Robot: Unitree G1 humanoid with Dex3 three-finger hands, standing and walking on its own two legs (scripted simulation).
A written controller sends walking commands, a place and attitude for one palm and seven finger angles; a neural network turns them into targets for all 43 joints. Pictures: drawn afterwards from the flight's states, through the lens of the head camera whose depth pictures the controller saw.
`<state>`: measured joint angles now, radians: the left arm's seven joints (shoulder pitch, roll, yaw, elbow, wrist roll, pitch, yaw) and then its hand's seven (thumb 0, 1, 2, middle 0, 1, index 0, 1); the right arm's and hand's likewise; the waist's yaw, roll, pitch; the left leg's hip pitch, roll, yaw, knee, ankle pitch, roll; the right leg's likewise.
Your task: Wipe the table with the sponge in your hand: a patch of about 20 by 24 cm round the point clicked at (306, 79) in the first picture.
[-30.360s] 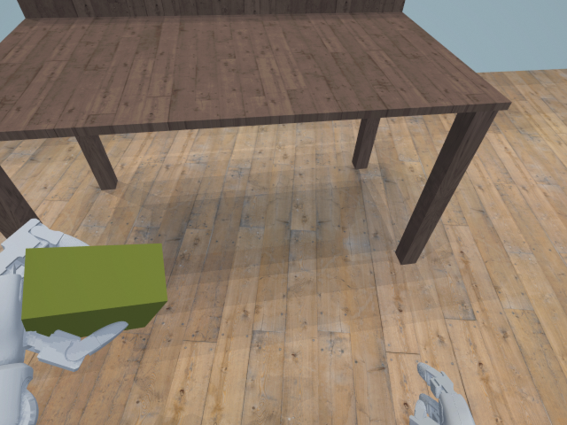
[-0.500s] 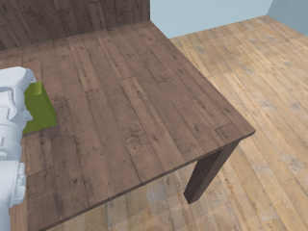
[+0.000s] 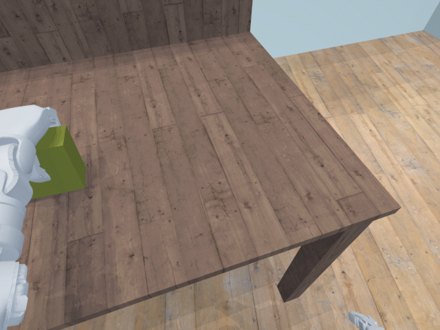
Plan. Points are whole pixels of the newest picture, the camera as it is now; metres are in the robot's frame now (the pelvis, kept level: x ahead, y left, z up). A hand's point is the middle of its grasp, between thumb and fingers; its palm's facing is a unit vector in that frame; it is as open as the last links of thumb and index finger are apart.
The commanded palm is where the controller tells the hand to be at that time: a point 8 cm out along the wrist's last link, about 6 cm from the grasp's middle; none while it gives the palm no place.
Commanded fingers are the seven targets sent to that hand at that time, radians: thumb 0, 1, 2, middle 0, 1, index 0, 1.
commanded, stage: wipe back along the first lane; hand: left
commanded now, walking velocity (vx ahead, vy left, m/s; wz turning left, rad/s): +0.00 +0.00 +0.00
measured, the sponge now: (44, 170) +0.37 +0.37 +0.06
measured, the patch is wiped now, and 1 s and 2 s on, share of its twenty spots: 0.95 1.00 1.00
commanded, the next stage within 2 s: lift the sponge slowly off the table in 1.46 s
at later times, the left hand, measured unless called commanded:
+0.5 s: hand (39, 167) +0.35 +0.34 +0.11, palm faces -0.06 -0.03 -1.00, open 10.3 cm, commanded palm +0.32 +0.33 +0.14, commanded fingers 0.00 0.10 1.30 -1.20 -1.60 -1.20 -1.60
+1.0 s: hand (38, 187) +0.31 +0.33 +0.11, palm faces -0.01 -0.04 -1.00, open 10.3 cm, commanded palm +0.27 +0.31 +0.14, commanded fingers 0.00 0.10 1.30 -1.20 -1.60 -1.20 -1.60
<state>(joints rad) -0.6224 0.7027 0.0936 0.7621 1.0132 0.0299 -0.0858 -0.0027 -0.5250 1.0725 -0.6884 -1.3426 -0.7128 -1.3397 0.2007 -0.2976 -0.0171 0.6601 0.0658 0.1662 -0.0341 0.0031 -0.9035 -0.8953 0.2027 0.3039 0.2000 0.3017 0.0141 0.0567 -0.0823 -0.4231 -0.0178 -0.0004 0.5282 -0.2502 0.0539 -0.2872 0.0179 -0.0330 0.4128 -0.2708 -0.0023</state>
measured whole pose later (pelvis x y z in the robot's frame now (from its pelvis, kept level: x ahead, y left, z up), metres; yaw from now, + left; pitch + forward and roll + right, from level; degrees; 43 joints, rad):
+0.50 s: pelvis -0.01 +0.00 +0.00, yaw +0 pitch +5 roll -2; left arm -0.48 0.64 0.06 0.61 0.96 0.12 -0.05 -0.01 -0.50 1.07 -0.66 -1.37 -0.68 -1.37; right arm 0.22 -0.30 0.00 0.67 0.08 0.17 -0.03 0.01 -0.90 -0.90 0.20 0.30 0.20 0.30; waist 0.02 0.07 -0.08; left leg -0.38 -0.02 0.00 0.52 -0.23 0.05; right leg -0.25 0.02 -0.03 0.42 -0.27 -0.01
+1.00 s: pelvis +0.00 -0.01 +0.00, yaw +1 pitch +3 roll -2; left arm -0.22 0.60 0.07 0.29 0.91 0.21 -0.06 -0.01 -0.49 1.06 -0.65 -1.37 -0.67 -1.38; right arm 0.14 -0.29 0.02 0.62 0.08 0.16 -0.01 0.01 -0.90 -0.90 0.20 0.30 0.20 0.30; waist 0.05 0.09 -0.08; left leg -0.33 -0.02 -0.01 0.53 -0.26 0.04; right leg -0.20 0.02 -0.04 0.44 -0.30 -0.01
